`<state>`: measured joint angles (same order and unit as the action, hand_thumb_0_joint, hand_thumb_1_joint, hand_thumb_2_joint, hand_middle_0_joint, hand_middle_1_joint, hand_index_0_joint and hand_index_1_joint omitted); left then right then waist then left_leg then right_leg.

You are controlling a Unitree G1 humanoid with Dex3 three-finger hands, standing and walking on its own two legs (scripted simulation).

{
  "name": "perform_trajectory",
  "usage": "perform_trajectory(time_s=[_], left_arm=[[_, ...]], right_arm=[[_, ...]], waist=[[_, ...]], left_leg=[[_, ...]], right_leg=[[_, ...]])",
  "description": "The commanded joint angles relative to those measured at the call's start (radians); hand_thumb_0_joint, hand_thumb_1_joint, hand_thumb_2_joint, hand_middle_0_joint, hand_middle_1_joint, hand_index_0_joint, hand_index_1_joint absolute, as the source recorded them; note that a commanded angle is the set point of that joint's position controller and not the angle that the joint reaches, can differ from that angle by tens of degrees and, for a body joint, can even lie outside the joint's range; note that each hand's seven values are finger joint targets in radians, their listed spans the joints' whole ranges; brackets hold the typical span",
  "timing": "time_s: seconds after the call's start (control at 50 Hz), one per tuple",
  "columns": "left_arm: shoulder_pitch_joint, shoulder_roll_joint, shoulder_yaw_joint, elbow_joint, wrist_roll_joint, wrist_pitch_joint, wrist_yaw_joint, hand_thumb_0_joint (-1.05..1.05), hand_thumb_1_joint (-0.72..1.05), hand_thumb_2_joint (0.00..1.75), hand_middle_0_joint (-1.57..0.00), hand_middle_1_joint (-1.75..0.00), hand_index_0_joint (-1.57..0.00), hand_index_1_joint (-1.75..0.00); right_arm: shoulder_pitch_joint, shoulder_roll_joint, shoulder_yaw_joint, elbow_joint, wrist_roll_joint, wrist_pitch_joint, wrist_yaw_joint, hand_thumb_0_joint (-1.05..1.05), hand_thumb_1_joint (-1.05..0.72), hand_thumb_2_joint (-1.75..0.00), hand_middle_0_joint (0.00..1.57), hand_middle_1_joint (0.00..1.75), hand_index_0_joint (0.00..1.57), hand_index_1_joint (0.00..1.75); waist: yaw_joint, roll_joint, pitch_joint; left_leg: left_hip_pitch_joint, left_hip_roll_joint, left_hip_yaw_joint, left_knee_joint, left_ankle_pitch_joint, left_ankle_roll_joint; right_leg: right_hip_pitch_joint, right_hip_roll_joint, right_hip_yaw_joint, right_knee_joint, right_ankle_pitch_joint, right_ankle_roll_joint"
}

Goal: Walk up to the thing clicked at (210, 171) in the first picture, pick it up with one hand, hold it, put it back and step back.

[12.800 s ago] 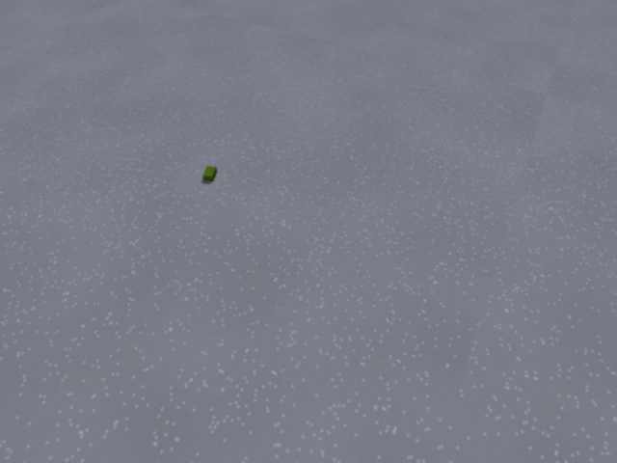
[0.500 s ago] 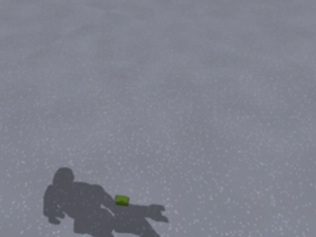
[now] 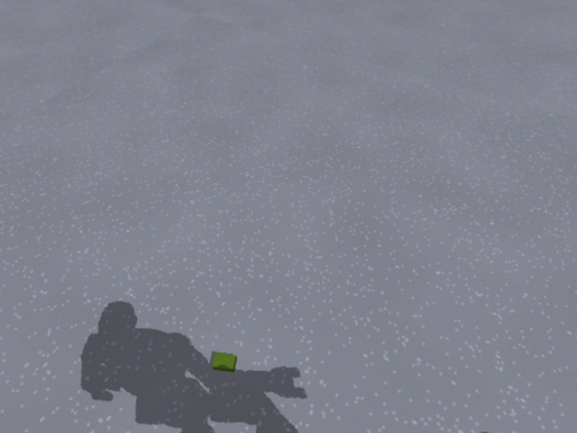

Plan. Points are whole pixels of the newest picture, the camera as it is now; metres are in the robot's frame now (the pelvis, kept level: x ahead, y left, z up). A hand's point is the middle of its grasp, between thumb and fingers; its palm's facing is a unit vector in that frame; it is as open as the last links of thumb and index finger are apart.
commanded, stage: rise first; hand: left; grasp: from above
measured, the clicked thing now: (224, 362) +0.43 +0.23 -0.77
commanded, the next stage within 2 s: none
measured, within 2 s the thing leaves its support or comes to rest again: neither
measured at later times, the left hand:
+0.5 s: hand out of the picture +0.13 +0.26 -0.21, palm faces -0.12 -0.91 -0.41, open 12.1 cm
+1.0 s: hand out of the picture +0.14 +0.28 -0.31, palm faces -0.34 -0.76 -0.55, open 12.3 cm
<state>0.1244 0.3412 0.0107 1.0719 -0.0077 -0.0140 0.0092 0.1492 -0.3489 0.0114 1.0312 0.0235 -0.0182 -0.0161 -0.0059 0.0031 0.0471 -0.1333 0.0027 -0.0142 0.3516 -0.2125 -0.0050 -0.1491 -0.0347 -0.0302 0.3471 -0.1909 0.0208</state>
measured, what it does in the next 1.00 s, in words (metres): lowers itself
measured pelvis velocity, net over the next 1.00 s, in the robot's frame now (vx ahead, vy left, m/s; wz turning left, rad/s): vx -0.04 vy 0.00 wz -0.01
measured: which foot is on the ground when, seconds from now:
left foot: down 0.00-1.00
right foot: down 0.00-1.00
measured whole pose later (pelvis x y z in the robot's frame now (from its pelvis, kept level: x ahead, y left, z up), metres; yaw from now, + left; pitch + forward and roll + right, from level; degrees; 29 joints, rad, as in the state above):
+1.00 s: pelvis -0.04 +0.00 -0.17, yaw -1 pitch +27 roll -2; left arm 0.13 0.41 0.13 0.53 0.39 0.07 -0.01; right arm 0.14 -0.27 -0.03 0.56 0.00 -0.20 0.01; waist -0.04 0.00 -0.17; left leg -1.30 0.01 -0.04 1.48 -0.65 -0.01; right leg -1.30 -0.03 -0.03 1.44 -0.61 0.02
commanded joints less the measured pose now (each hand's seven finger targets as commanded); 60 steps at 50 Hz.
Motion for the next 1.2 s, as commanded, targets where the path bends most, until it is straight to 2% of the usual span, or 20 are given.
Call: perform_trajectory(time_s=[0.0,0.04,0.08,0.1,0.16,0.22,0.26,0.34,0.36,0.38,0.4,0.46,0.7,0.76,0.84,0.88,0.9,0.92,1.12,1.18], left_arm=[[-0.249,0.219,0.130,-0.050,0.011,-0.041,0.011,0.00,0.57,0.80,-0.32,-0.57,-0.30,-0.59],[-0.343,0.241,0.152,-0.103,0.055,-0.048,-0.015,0.00,0.41,0.76,-0.30,-0.71,-0.32,-0.70],[-0.079,0.236,0.209,-0.032,0.098,-0.018,-0.028,0.00,0.25,0.76,-0.31,-0.78,-0.33,-0.76],[-0.058,0.228,0.212,-0.064,0.108,-0.005,-0.030,0.00,0.17,0.73,-0.34,-0.79,-0.36,-0.77],[-0.062,0.169,0.169,-0.168,0.125,0.059,-0.029,0.00,-0.07,0.73,-0.38,-0.74,-0.38,-0.74],[-0.062,0.197,0.194,-0.225,0.151,0.123,-0.020,0.00,-0.26,0.73,-0.40,-0.74,-0.39,-0.76],[-0.049,0.181,0.195,-0.239,0.158,0.141,-0.014,0.00,-0.28,0.72,-0.42,-0.74,-0.40,-0.76],[-0.065,0.186,0.205,-0.414,0.178,0.128,-0.013,0.00,-0.30,0.72,-0.42,-0.75,-0.41,-0.77],[-0.024,0.186,0.216,-0.407,0.186,0.133,-0.012,0.00,-0.31,0.72,-0.42,-0.76,-0.41,-0.78],[-0.106,0.182,0.189,-0.577,0.184,0.118,-0.018,0.00,-0.31,0.73,-0.44,-0.74,-0.42,-0.76],[0.025,0.167,0.205,-0.441,0.194,0.140,-0.014,0.00,-0.30,0.71,-0.43,-0.75,-0.41,-0.77],[0.021,0.173,0.194,-0.621,0.202,0.148,-0.014,0.00,-0.29,0.72,-0.44,-0.73,-0.42,-0.76],[0.200,0.177,0.208,-0.752,0.248,0.201,-0.001,0.00,-0.26,0.68,-0.46,-0.72,-0.44,-0.73],[0.103,0.184,0.184,-0.848,0.262,0.184,-0.003,0.00,-0.27,0.68,-0.47,-0.71,-0.45,-0.72],[0.089,0.212,0.207,-0.676,0.327,0.141,0.000,0.00,-0.28,0.69,-0.46,-0.70,-0.45,-0.72],[-0.004,0.217,0.179,-0.731,0.364,0.093,-0.008,0.00,-0.28,0.70,-0.43,-0.74,-0.41,-0.75],[0.028,0.207,0.178,-0.639,0.383,0.078,-0.009,0.00,-0.28,0.71,-0.44,-0.72,-0.42,-0.74],[-0.049,0.229,0.176,-0.702,0.401,0.045,-0.009,0.00,-0.28,0.71,-0.44,-0.72,-0.42,-0.74],[-0.301,0.409,0.259,-0.491,0.634,-0.147,0.027,0.00,-0.31,0.76,-0.38,-0.80,-0.37,-0.80],[-0.440,0.455,0.253,-0.468,0.695,-0.189,0.024,0.00,-0.32,0.76,-0.40,-0.78,-0.39,-0.79]], right_arm=[[0.049,-0.109,-0.047,-0.213,0.032,-0.045,-0.032,0.00,-0.83,-0.88,0.20,0.30,0.20,0.30],[0.071,-0.097,-0.072,-0.256,0.007,-0.052,-0.032,0.00,-0.86,-0.89,0.20,0.30,0.20,0.30],[0.112,-0.096,-0.097,-0.294,-0.005,-0.056,-0.022,0.00,-0.89,-0.90,0.20,0.30,0.20,0.30],[0.110,-0.089,-0.096,-0.329,-0.005,-0.057,-0.018,0.00,-0.91,-0.90,0.20,0.30,0.20,0.30],[0.085,-0.083,-0.100,-0.395,0.006,-0.056,-0.016,0.00,-0.89,-0.89,0.20,0.30,0.20,0.30],[0.057,-0.075,-0.095,-0.454,0.009,-0.056,-0.008,0.00,-0.90,-0.90,0.20,0.30,0.20,0.30],[0.067,-0.066,-0.093,-0.461,0.005,-0.066,-0.004,0.00,-0.91,-0.90,0.20,0.30,0.20,0.30],[0.079,-0.054,-0.102,-0.513,0.000,-0.098,-0.001,0.00,-0.92,-0.90,0.20,0.30,0.20,0.30],[0.083,-0.045,-0.096,-0.521,0.000,-0.104,-0.003,0.00,-0.93,-0.91,0.20,0.30,0.20,0.30],[0.072,-0.049,-0.106,-0.549,-0.001,-0.114,-0.007,0.00,-0.93,-0.91,0.20,0.30,0.20,0.30],[0.084,-0.042,-0.096,-0.533,-0.001,-0.116,-0.011,0.00,-0.93,-0.91,0.20,0.30,0.20,0.30],[0.090,-0.043,-0.108,-0.556,-0.005,-0.129,-0.017,0.00,-0.93,-0.91,0.20,0.30,0.20,0.30],[0.071,-0.034,-0.103,-0.596,-0.017,-0.175,-0.018,0.00,-0.95,-0.91,0.20,0.30,0.20,0.30],[0.042,-0.038,-0.101,-0.624,-0.015,-0.187,-0.016,0.00,-0.96,-0.92,0.20,0.30,0.20,0.30],[0.051,-0.048,-0.104,-0.572,-0.018,-0.199,-0.003,0.00,-0.95,-0.91,0.20,0.30,0.20,0.30],[0.027,-0.059,-0.112,-0.589,-0.019,-0.209,0.010,0.00,-0.94,-0.91,0.20,0.30,0.20,0.30],[0.043,-0.063,-0.116,-0.556,-0.018,-0.210,0.014,0.00,-0.94,-0.91,0.20,0.30,0.20,0.30],[0.019,-0.068,-0.119,-0.577,-0.016,-0.218,0.019,0.00,-0.94,-0.91,0.20,0.30,0.20,0.30],[0.010,-0.114,-0.137,-0.492,-0.021,-0.198,0.053,0.00,-0.96,-0.92,0.20,0.30,0.20,0.30],[0.034,-0.123,-0.146,-0.467,-0.028,-0.178,0.061,0.00,-0.98,-0.92,0.20,0.30,0.20,0.30]], waist=[[-0.041,-0.065,-0.059],[-0.025,-0.040,-0.202],[0.029,0.028,-0.293],[0.041,0.056,-0.308],[0.017,0.076,-0.282],[0.011,-0.001,-0.281],[0.007,0.007,-0.236],[-0.002,0.052,-0.297],[-0.009,0.040,-0.310],[-0.012,0.077,-0.355],[-0.022,0.051,-0.334],[-0.022,0.060,-0.376],[-0.022,0.068,-0.432],[-0.042,0.088,-0.449],[-0.036,0.052,-0.431],[-0.038,0.087,-0.494],[-0.037,0.078,-0.486],[-0.035,0.087,-0.527],[0.005,0.106,-0.720],[-0.010,0.102,-0.783]], left_leg=[[-0.164,-0.014,0.041,0.068,0.012,0.019],[-0.189,-0.015,0.036,0.156,0.064,0.018],[-0.233,-0.029,0.038,0.224,0.142,0.006],[-0.247,-0.033,0.039,0.237,0.155,0.001],[-0.249,-0.021,0.023,0.220,0.145,-0.009],[-0.326,-0.016,0.019,0.288,0.102,0.004],[-0.396,-0.013,0.021,0.335,0.034,0.004],[-0.471,-0.008,0.015,0.432,-0.048,0.006],[-0.479,-0.002,0.010,0.450,-0.026,0.006],[-0.472,-0.002,0.010,0.472,-0.019,0.004],[-0.495,-0.001,0.009,0.489,-0.023,0.006],[-0.516,0.001,0.007,0.535,-0.025,0.008],[-0.666,0.003,-0.007,0.695,-0.020,0.008],[-0.703,0.006,-0.013,0.744,-0.016,0.007],[-0.857,-0.004,-0.012,0.855,-0.093,0.012],[-0.886,-0.003,-0.020,0.913,-0.069,0.008],[-0.927,-0.005,-0.024,0.938,-0.095,0.007],[-0.936,-0.003,-0.027,0.963,-0.092,0.007],[-1.197,-0.017,-0.024,1.246,-0.104,0.014],[-1.243,-0.014,-0.019,1.328,-0.121,0.020]], right_leg=[[-0.126,0.032,-0.010,0.044,0.010,-0.031],[-0.135,0.026,-0.001,0.141,0.072,-0.033],[-0.128,0.023,0.004,0.217,0.136,-0.040],[-0.121,0.025,0.003,0.236,0.137,-0.044],[-0.177,0.040,-0.008,0.231,0.099,-0.048],[-0.229,0.044,-0.016,0.276,0.057,-0.043],[-0.310,0.045,-0.017,0.324,-0.013,-0.041],[-0.426,0.041,-0.009,0.431,-0.086,-0.040],[-0.441,0.044,-0.010,0.458,-0.067,-0.040],[-0.461,0.041,-0.007,0.478,-0.059,-0.041],[-0.478,0.042,-0.007,0.493,-0.062,-0.039],[-0.511,0.038,-0.003,0.528,-0.061,-0.038],[-0.653,0.040,-0.005,0.682,-0.071,-0.040],[-0.723,0.041,-0.006,0.739,-0.070,-0.043],[-0.845,0.039,-0.002,0.847,-0.135,-0.046],[-0.921,0.038,-0.001,0.924,-0.129,-0.050],[-0.961,0.038,0.000,0.955,-0.152,-0.050],[-0.991,0.038,0.001,0.984,-0.151,-0.051],[-1.256,0.036,0.003,1.272,-0.160,-0.055],[-1.310,0.035,-0.003,1.325,-0.170,-0.052]])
